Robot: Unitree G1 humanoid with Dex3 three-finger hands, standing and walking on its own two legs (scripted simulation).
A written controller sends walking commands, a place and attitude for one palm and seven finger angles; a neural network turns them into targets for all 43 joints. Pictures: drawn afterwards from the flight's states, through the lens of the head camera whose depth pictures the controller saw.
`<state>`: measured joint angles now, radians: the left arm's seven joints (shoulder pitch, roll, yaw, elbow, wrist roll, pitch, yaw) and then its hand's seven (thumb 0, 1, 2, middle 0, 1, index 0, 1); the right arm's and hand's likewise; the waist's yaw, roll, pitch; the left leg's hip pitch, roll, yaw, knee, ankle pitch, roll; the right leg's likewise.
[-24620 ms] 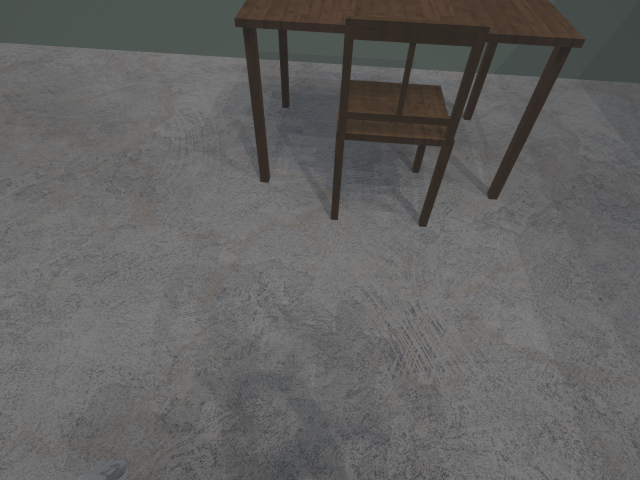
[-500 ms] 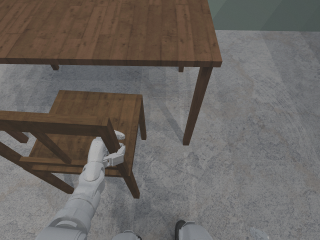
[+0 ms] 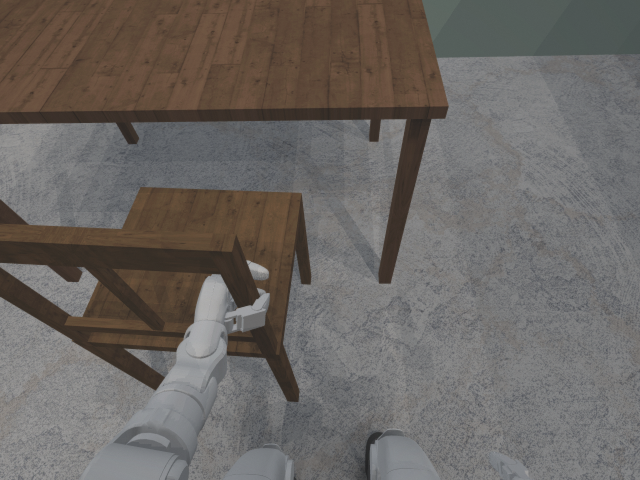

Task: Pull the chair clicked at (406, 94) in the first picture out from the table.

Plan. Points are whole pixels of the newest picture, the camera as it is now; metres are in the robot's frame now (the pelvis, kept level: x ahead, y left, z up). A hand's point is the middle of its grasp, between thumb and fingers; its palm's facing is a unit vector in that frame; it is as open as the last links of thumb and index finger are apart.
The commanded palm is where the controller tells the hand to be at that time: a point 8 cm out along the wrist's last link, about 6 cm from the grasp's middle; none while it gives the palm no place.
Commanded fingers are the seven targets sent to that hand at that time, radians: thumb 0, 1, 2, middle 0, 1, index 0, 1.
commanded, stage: step backward, pulling the chair out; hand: left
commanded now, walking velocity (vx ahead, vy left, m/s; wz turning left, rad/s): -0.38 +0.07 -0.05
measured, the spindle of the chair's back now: (130, 298) +0.38 +0.31 -0.09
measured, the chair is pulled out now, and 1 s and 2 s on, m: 0.16 0.28 0.51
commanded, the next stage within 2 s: stop walking, hand still on the chair in 1.86 s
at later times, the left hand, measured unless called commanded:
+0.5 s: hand (251, 335) +0.30 +0.10 -0.05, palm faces -0.09 -0.99 -0.14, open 6.0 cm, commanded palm +0.28 +0.16 -0.05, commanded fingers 0.00 0.90 0.90 -0.50 -1.45 -0.50 -1.45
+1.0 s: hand (250, 413) +0.20 +0.10 -0.05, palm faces -0.14 -0.98 -0.14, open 6.1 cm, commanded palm +0.19 +0.15 -0.05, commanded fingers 0.00 0.90 0.90 -0.50 -1.45 -0.50 -1.45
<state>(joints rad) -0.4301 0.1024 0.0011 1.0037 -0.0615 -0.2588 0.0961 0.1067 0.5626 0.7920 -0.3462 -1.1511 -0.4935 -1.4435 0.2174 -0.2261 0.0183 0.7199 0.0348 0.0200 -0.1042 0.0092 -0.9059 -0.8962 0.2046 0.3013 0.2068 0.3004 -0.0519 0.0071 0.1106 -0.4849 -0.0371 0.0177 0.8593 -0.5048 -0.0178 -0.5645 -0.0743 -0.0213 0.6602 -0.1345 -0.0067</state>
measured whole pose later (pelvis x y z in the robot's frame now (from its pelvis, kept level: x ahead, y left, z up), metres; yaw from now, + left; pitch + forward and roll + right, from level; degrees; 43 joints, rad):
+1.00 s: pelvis -0.14 +0.02 +0.01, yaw -2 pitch +2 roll +0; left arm -0.41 0.11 -0.05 0.96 -0.04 -0.21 0.08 0.13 0.57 0.78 -0.30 -1.20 -0.49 -1.44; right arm 0.22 -0.26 0.01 0.73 0.02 0.02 -0.13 0.01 -0.91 -0.90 0.20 0.30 0.20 0.30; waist -0.07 0.00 0.11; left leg -0.36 0.00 -0.03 0.61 -0.25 -0.02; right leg -0.46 -0.03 -0.04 0.55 -0.13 0.00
